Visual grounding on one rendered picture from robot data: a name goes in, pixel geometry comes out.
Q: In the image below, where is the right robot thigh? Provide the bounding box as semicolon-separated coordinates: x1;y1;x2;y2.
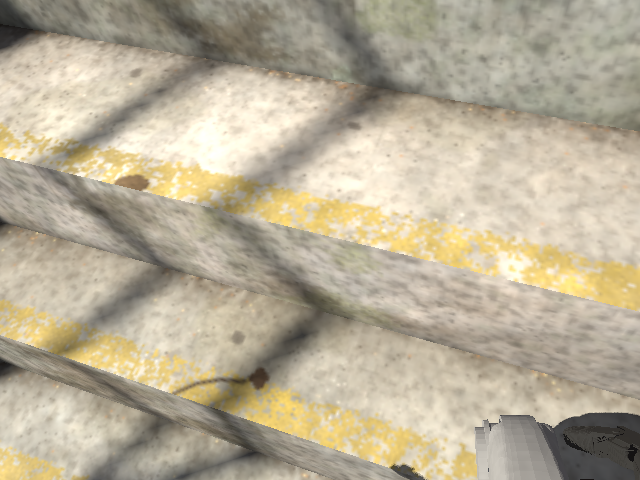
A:
474;415;569;480

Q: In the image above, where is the right robot hand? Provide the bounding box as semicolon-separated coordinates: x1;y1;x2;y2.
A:
563;426;640;480

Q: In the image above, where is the right robot shin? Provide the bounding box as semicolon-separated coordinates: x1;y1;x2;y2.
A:
541;423;560;453

